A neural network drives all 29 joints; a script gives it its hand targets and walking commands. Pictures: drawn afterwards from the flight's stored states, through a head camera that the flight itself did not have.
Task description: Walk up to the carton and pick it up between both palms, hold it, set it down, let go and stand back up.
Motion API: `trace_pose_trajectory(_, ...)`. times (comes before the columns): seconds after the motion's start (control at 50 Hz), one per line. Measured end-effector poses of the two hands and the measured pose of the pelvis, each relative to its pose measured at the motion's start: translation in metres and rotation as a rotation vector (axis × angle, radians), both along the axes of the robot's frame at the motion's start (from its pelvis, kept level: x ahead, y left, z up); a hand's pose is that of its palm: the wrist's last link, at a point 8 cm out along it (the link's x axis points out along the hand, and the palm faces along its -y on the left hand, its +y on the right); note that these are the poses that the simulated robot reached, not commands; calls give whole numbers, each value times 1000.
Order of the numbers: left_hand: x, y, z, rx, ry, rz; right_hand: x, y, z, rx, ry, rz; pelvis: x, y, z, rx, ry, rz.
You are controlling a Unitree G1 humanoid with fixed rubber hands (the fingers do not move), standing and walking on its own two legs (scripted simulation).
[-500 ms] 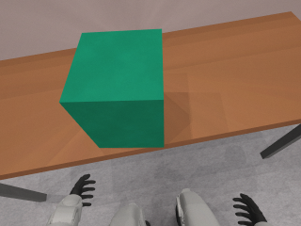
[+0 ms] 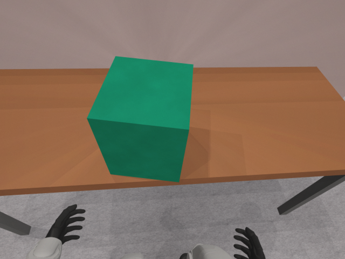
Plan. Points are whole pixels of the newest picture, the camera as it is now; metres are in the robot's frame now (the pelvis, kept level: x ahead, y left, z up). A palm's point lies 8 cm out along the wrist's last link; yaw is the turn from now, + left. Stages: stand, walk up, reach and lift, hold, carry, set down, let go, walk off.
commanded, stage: reach and lift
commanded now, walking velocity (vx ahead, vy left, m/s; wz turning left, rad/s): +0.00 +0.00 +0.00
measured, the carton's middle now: (149, 123) +0.44 +0.08 +0.02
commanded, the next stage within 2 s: none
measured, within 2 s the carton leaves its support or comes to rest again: neither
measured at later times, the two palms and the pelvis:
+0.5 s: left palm (45, 224) +0.20 +0.30 -0.04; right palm (241, 239) +0.16 -0.13 -0.03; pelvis +0.03 +0.04 +0.01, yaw +0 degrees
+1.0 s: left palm (29, 212) +0.21 +0.32 +0.00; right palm (229, 215) +0.20 -0.11 +0.00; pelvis +0.07 +0.08 +0.01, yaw +2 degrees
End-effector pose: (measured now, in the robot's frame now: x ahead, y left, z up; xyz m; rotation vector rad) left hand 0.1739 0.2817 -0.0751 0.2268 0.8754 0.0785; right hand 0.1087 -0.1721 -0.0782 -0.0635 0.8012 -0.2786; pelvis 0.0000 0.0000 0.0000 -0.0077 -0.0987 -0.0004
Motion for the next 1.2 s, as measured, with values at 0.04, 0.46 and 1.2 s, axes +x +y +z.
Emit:
trace_pose_trajectory(0.04, 0, 6, 7, 4, -27, -5, 7, 8, 3, 5, -32, 4, 0, 3, 1, -7, -10, 3)
trace_pose_trajectory(0.46, 19, 15, 34, -147, -244, -42, 49, 33, 41, -1, -203, -50, 27, 40, 11, -29, -49, 6)
trace_pose_trajectory(1.2, 61, 30, 90, -225, -497, -141, 100, 55, 98, -41, -454, -93, 70, 88, 17, -83, -29, 10)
